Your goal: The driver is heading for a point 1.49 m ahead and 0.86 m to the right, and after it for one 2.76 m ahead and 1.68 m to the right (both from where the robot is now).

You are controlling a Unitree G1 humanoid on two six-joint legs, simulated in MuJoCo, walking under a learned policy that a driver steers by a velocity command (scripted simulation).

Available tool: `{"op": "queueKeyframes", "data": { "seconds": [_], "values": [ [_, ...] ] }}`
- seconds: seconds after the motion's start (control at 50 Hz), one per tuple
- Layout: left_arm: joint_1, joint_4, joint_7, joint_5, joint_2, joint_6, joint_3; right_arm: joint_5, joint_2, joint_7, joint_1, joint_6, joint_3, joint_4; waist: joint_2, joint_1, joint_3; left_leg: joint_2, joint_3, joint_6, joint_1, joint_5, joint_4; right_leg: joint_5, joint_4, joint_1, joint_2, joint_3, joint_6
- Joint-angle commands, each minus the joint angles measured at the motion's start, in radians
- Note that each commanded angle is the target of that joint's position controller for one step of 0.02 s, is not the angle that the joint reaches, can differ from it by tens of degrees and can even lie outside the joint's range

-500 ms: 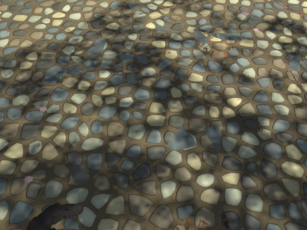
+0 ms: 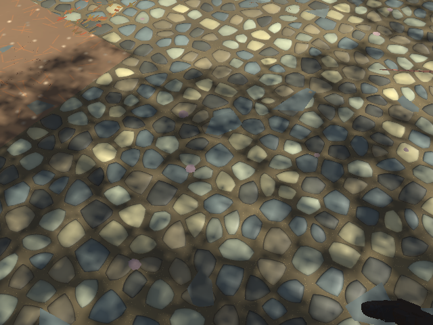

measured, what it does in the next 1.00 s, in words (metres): walks ahead, turning right: right foot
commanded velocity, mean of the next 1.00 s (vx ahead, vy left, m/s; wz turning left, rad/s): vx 0.50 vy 0.00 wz -0.34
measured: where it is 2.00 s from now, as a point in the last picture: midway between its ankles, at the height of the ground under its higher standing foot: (347, 181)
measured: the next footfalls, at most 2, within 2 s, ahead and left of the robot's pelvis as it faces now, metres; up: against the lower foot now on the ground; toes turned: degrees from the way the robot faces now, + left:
right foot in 0.58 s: +0.44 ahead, -0.09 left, +0.00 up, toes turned -15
left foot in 1.08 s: +0.79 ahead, -0.03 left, +0.00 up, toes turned -31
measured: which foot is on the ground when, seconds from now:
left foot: down 0.00-0.60, up 0.62-1.00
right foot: down 0.00-0.00, up 0.02-0.56, down 0.58-1.00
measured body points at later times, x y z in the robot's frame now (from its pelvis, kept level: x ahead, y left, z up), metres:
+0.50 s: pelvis +0.26 +0.01 +0.01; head +0.29 +0.01 +0.46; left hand +0.44 +0.23 -0.12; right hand +0.22 -0.24 -0.13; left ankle +0.12 +0.08 -0.72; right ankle +0.40 -0.11 -0.69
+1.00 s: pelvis +0.53 -0.05 +0.01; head +0.57 -0.07 +0.46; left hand +0.65 +0.22 -0.11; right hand +0.63 -0.34 -0.09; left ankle +0.74 +0.02 -0.69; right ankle +0.41 -0.08 -0.72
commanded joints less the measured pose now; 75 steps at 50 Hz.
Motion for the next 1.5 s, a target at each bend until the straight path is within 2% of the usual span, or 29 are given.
{"op": "queueKeyframes", "data": {
  "seconds": [0.02, 0.04, 0.06, 0.1, 0.16, 0.3, 0.4, 0.46, 0.54, 0.58, 0.6, 0.62, 0.64, 0.68, 0.7, 0.78, 0.88, 0.98, 1.02, 1.06, 1.08, 1.1, 1.12, 1.14, 1.16, 1.18, 1.22, 1.3, 1.5],
  "values": [
    [0.024, -0.062, 0.004, -0.002, 0.150, 0.008, 0.021, -0.024, -0.153, -0.034, 0.366, -0.027, -0.062, 0.048, 0.012, -0.203, -0.260, 0.030, -0.146, 0.095, 0.574, -0.106, -0.126, 0.754, 0.558, -0.257, -0.178, 0.034, -0.105],
    [0.073, -0.129, -0.022, -0.011, 0.021, 0.003, -0.011, -0.007, -0.254, -0.050, 0.364, -0.028, -0.079, 0.043, 0.265, -0.138, -0.357, 0.366, -0.671, 0.210, 0.873, -0.102, -0.203, -0.136, 0.884, -0.686, -0.006, 0.067, -0.050],
    [-0.035, -0.132, -0.014, -0.003, 0.125, 0.009, 0.015, 0.018, -0.251, -0.065, 0.419, -0.021, -0.081, 0.031, 0.095, -0.206, -0.377, 0.402, -0.766, 0.214, 0.836, 0.025, -0.278, -0.097, 0.996, -0.755, 0.023, 0.243, -0.057],
    [-0.097, -0.133, -0.018, -0.026, 0.094, -0.003, 0.004, 0.023, -0.164, -0.078, 0.326, -0.034, -0.056, 0.070, 0.025, -0.138, -0.153, 0.315, -0.432, 0.148, 0.592, 0.327, -0.282, 0.069, 0.907, -0.742, -0.039, 0.304, -0.080],
    [0.006, -0.066, -0.032, 0.004, 0.088, 0.037, 0.010, 0.030, -0.087, -0.076, 0.244, -0.065, -0.026, 0.081, 0.050, -0.050, -0.086, 0.227, -0.237, 0.062, 0.384, 0.349, -0.374, 0.123, 0.783, -0.577, -0.047, 0.331, -0.071],
    [-0.148, -0.084, -0.050, 0.001, 0.059, 0.055, 0.020, 0.034, -0.093, -0.079, 0.318, -0.097, -0.026, 0.144, 0.044, -0.070, 0.020, 0.194, -0.068, 0.010, 0.433, 0.321, -0.480, 0.357, 0.635, -0.769, -0.018, 0.346, -0.061],
    [-0.289, -0.128, -0.062, 0.011, 0.029, 0.045, 0.001, 0.035, -0.090, -0.092, 0.363, -0.099, -0.020, 0.182, 0.046, -0.105, 0.053, 0.195, 0.036, -0.008, 0.515, 0.461, -0.466, 0.451, 0.411, -0.771, -0.003, 0.252, -0.074],
    [-0.360, -0.166, -0.071, 0.013, 0.017, 0.041, -0.010, 0.031, -0.099, -0.103, 0.416, -0.090, -0.018, 0.218, 0.047, -0.125, 0.064, 0.215, 0.082, -0.021, 0.604, 0.633, -0.407, 0.408, 0.296, -0.747, 0.025, 0.180, -0.113],
    [-0.211, -0.143, -0.058, 0.016, 0.057, 0.043, 0.006, 0.023, -0.165, -0.121, 0.381, -0.072, -0.029, 0.225, 0.106, -0.039, -0.050, 0.239, 0.133, -0.043, 0.662, 1.162, -0.102, 0.212, 0.255, -0.520, 0.143, 0.111, -0.207],
    [0.041, -0.074, -0.041, 0.030, 0.127, 0.028, 0.043, 0.027, -0.186, -0.115, 0.327, -0.062, -0.035, 0.199, 0.050, 0.095, -0.182, 0.214, 0.145, -0.043, 0.477, 0.895, 0.321, 0.198, 0.115, -0.172, 0.140, 0.212, -0.281],
    [0.091, -0.066, -0.024, 0.030, 0.244, 0.032, 0.078, 0.034, -0.092, -0.102, 0.348, -0.071, -0.014, 0.150, -0.129, 0.073, -0.261, 0.094, 0.146, -0.076, 0.153, 0.184, 0.677, 0.191, 0.097, 0.091, -0.126, 0.581, -0.381],
    [0.044, -0.084, -0.028, 0.003, 0.293, 0.039, 0.090, 0.037, -0.092, -0.086, 0.328, -0.081, -0.016, 0.096, -0.196, 0.029, -0.325, -0.089, -0.049, -0.103, -0.161, -0.332, 0.919, 0.285, -0.045, 0.239, -0.279, 1.072, -0.523],
    [0.006, -0.082, -0.024, -0.018, 0.255, 0.044, 0.085, 0.024, -0.110, -0.080, 0.242, -0.092, -0.014, 0.081, -0.054, 0.036, -0.207, 0.004, -0.161, -0.095, -0.259, -0.225, 0.897, 0.275, -0.080, 0.158, -0.258, 0.928, -0.486],
    [-0.082, -0.084, -0.016, -0.015, 0.152, 0.042, 0.057, 0.032, -0.111, -0.078, 0.241, -0.103, -0.012, 0.081, 0.047, -0.049, -0.033, 0.074, -0.138, -0.106, -0.187, -0.118, 0.713, 0.412, -0.127, -0.105, -0.176, 0.722, -0.388],
    [-0.110, -0.087, -0.012, -0.020, 0.131, 0.035, 0.049, 0.015, -0.106, -0.078, 0.253, -0.086, -0.010, 0.080, 0.043, -0.080, -0.013, 0.089, -0.137, -0.125, -0.129, -0.115, 0.654, 0.491, -0.139, -0.186, -0.127, 0.650, -0.363],
    [-0.086, -0.085, -0.017, -0.021, 0.161, 0.003, 0.052, 0.000, -0.076, -0.065, 0.247, -0.031, -0.002, 0.060, -0.018, -0.101, -0.042, 0.095, -0.095, -0.175, -0.075, -0.060, 0.499, 0.636, -0.159, -0.269, -0.041, 0.536, -0.341],
    [0.002, -0.079, -0.014, -0.022, 0.171, 0.009, 0.057, 0.009, -0.071, -0.058, 0.040, -0.031, 0.007, -0.012, -0.074, -0.019, -0.021, 0.077, -0.083, -0.195, -0.144, 0.129, 0.223, 0.597, -0.143, -0.202, -0.003, 0.547, -0.284],
    [0.049, -0.089, -0.004, -0.006, 0.193, 0.014, 0.063, 0.021, -0.089, -0.055, -0.072, -0.051, 0.013, -0.060, -0.086, 0.025, -0.029, 0.028, -0.098, -0.170, -0.117, 0.152, 0.042, 0.668, -0.061, -0.091, -0.043, 0.623, -0.268],
    [-0.002, -0.109, 0.002, -0.001, 0.209, 0.012, 0.067, 0.024, -0.118, -0.059, -0.009, -0.060, 0.006, -0.051, -0.097, -0.021, -0.038, 0.010, -0.116, -0.145, 0.014, 0.101, -0.036, 0.683, -0.016, -0.115, -0.058, 0.658, -0.233],
    [-0.058, -0.124, -0.005, -0.004, 0.221, 0.004, 0.067, 0.023, -0.161, -0.075, 0.193, -0.074, -0.015, 0.008, -0.065, -0.125, -0.115, -0.028, -0.099, -0.108, 0.299, 0.061, -0.122, 0.779, 0.179, -0.182, -0.005, 0.639, -0.190],
    [-0.054, -0.135, -0.016, -0.015, 0.174, -0.005, 0.053, 0.005, -0.216, -0.090, 0.331, -0.086, -0.031, 0.027, 0.023, -0.183, -0.224, 0.100, -0.220, -0.067, 0.516, -0.037, -0.163, 0.652, 0.415, -0.276, 0.067, 0.574, -0.162],
    [-0.001, -0.174, -0.016, -0.042, 0.074, -0.009, 0.028, -0.019, -0.303, -0.104, 0.414, -0.082, -0.050, 0.016, 0.203, -0.178, -0.341, 0.376, -0.598, 0.004, 0.754, -0.222, -0.242, 0.130, 0.708, -0.532, 0.195, 0.447, -0.129],
    [0.061, -0.185, -0.015, -0.018, 0.120, 0.000, 0.030, -0.001, -0.310, -0.099, 0.359, -0.065, -0.059, 0.021, 0.302, -0.106, -0.358, 0.451, -0.902, 0.079, 0.734, -0.285, -0.329, -0.119, 0.843, -0.685, 0.193, 0.411, -0.131],
    [0.027, -0.150, -0.012, 0.002, 0.157, 0.016, 0.036, 0.008, -0.202, -0.094, 0.284, -0.058, -0.039, 0.001, 0.120, -0.092, -0.212, 0.416, -0.772, 0.071, 0.608, -0.372, -0.324, -0.031, 0.900, -0.721, 0.113, 0.416, -0.133],
    [-0.037, -0.152, -0.023, 0.007, 0.151, 0.021, 0.034, 0.016, -0.133, -0.090, 0.240, -0.058, -0.022, 0.001, 0.033, -0.095, -0.112, 0.354, -0.603, 0.050, 0.486, -0.296, -0.342, 0.045, 0.863, -0.706, 0.082, 0.399, -0.125],
    [-0.055, -0.156, -0.033, 0.007, 0.132, 0.027, 0.032, 0.014, -0.112, -0.089, 0.221, -0.059, -0.015, 0.006, 0.052, -0.078, -0.072, 0.304, -0.475, 0.022, 0.419, -0.180, -0.367, 0.080, 0.819, -0.681, 0.054, 0.388, -0.115],
    [-0.061, -0.157, -0.049, 0.021, 0.118, 0.049, 0.029, 0.022, -0.111, -0.090, 0.245, -0.075, -0.015, 0.035, 0.105, -0.067, -0.044, 0.254, -0.318, 0.010, 0.358, 0.015, -0.392, 0.111, 0.796, -0.651, 0.030, 0.368, -0.097],
    [-0.152, -0.202, -0.067, 0.018, 0.099, 0.064, 0.022, 0.034, -0.128, -0.077, 0.286, -0.100, -0.027, 0.065, 0.088, -0.065, -0.039, 0.267, -0.183, 0.037, 0.387, 0.173, -0.436, 0.207, 0.765, -0.735, 0.010, 0.360, -0.078],
    [-0.426, -0.301, -0.096, 0.020, 0.059, 0.056, -0.004, 0.032, -0.169, -0.084, 0.372, -0.082, -0.046, 0.130, 0.081, -0.125, 0.032, 0.264, 0.068, -0.009, 0.496, 0.331, -0.407, 0.332, 0.312, -0.680, 0.014, 0.213, -0.115]
  ]
}}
